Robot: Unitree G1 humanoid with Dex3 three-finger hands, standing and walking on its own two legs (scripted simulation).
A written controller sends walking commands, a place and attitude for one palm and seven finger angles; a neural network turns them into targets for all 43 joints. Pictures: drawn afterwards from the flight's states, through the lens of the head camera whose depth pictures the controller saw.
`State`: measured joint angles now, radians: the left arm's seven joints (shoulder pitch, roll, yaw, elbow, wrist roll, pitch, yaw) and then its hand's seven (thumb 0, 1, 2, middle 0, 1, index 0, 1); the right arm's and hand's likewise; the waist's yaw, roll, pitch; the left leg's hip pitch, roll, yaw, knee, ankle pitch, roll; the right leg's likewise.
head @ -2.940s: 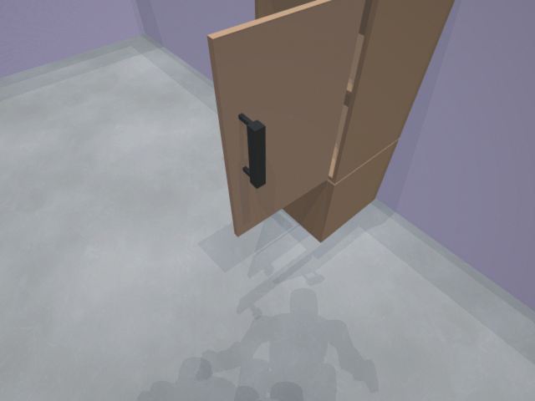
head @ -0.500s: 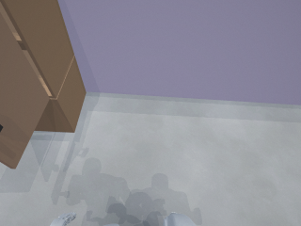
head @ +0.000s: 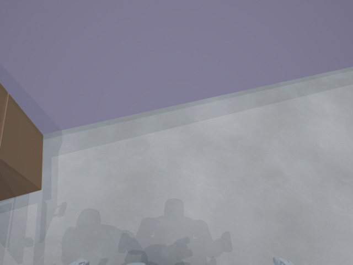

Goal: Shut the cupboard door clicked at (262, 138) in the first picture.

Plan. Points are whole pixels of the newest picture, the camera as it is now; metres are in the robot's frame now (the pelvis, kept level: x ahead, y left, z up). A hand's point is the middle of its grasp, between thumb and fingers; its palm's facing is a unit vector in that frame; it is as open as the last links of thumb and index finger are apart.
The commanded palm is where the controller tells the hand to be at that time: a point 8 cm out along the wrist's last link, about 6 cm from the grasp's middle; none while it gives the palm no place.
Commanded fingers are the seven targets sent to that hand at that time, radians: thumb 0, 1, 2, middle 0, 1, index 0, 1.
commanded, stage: walk around to get in front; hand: left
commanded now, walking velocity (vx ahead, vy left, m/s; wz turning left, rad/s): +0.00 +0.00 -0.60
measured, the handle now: out of the picture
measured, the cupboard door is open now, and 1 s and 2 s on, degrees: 88 88 88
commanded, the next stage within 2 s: none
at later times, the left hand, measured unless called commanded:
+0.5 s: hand (118, 258) +0.15 +0.15 -0.16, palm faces -0.29 -0.93 -0.24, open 7.4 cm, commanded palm none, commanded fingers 0.00 0.90 0.90 -0.20 -0.30 -0.20 -0.30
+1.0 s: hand (156, 234) +0.21 +0.06 -0.15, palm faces -0.56 -0.78 -0.27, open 7.3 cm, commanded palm none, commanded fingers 0.00 0.90 0.90 -0.20 -0.30 -0.20 -0.30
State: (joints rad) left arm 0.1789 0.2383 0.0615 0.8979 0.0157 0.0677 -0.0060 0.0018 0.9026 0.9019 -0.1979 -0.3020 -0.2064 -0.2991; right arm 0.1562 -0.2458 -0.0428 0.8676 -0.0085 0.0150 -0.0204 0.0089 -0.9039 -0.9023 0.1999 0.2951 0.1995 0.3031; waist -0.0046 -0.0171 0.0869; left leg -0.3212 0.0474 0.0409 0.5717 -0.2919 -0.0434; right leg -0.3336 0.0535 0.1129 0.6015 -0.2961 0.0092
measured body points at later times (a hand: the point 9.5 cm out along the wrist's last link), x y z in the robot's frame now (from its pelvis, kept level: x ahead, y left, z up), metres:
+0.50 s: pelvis +0.01 -0.02 +0.01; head +0.06 -0.03 +0.45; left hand +0.16 +0.20 -0.14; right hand +0.01 -0.31 -0.12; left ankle +0.05 +0.09 -0.70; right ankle -0.02 -0.15 -0.73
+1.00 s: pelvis +0.00 -0.05 +0.00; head +0.03 -0.09 +0.45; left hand +0.24 +0.10 -0.13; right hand -0.12 -0.30 -0.14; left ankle +0.06 +0.08 -0.68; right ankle -0.08 -0.15 -0.73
